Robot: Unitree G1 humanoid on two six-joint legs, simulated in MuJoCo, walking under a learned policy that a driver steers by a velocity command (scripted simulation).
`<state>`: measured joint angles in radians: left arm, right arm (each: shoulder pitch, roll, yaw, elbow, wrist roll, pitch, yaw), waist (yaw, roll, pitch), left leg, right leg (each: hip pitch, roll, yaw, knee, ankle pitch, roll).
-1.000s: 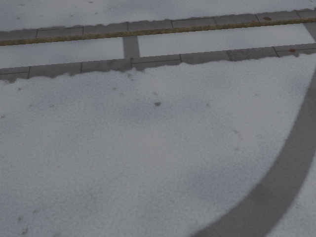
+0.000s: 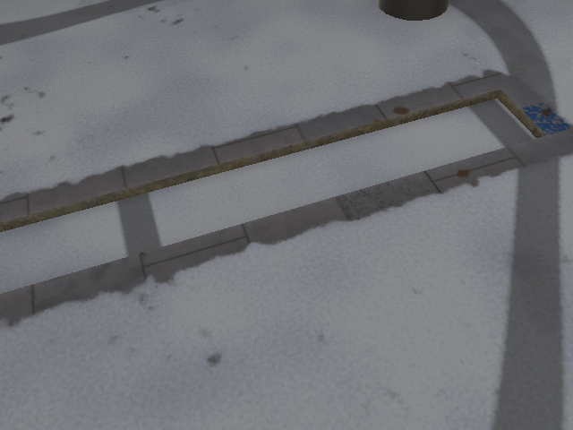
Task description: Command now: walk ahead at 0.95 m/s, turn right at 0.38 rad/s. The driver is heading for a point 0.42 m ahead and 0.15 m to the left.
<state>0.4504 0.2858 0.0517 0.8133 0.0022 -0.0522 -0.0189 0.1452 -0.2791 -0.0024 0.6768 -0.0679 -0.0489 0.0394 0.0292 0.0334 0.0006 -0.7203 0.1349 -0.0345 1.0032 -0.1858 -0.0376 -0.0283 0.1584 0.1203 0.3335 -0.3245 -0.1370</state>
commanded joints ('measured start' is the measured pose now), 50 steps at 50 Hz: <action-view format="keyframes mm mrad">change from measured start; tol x32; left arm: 1 9 140 32 -35 -13 -43 3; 26 -476 30 -41 -230 14 -66 0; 31 -86 146 2 -123 51 -78 11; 50 -244 47 -7 -46 8 21 26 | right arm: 1 -154 -61 -6 -86 18 -13 13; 6 -149 -90 -14 -68 49 -22 12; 11 544 -292 -102 161 42 6 -45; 19 132 -62 -32 120 89 -97 -16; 33 492 -65 -30 215 86 -6 -39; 50 109 -141 -75 149 48 61 -88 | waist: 1 19 -82 143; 9 -243 -154 -160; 12 -117 360 -310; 15 -47 -137 -42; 21 3 -55 54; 33 8 -169 -466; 50 -14 47 4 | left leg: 1 31 -53 124 -233 206 16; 10 820 -216 122 -416 23 217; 12 1127 167 -850 -652 19 458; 20 366 -47 -151 -784 784 289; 30 594 -118 -89 -316 670 69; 32 219 -270 -167 301 -551 -17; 33 204 -221 -230 343 -510 -5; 50 475 -49 -74 -529 -146 80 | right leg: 1 -135 -180 102 -234 495 -102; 6 116 -267 -26 -236 1113 7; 9 165 -315 -106 292 1529 43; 10 15 -262 -156 693 1395 58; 12 -638 26 -24 1360 -110 115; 29 -192 -65 -122 100 593 102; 32 409 -594 380 253 1437 -250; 37 -283 -382 234 -31 459 -125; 50 -398 -168 15 -8 -147 79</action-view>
